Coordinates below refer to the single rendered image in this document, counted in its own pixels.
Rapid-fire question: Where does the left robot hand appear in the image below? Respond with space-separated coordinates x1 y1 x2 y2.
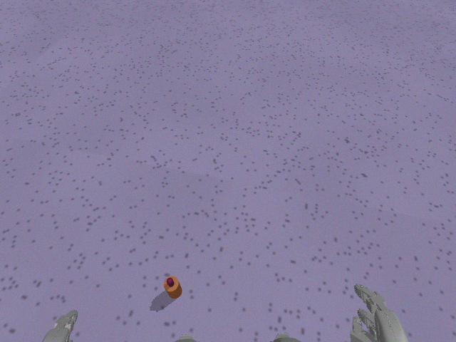
42 310 78 342

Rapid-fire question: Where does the right robot hand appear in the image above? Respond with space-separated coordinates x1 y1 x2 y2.
350 284 409 342

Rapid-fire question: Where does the bottle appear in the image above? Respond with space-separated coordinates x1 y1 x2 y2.
164 276 182 299

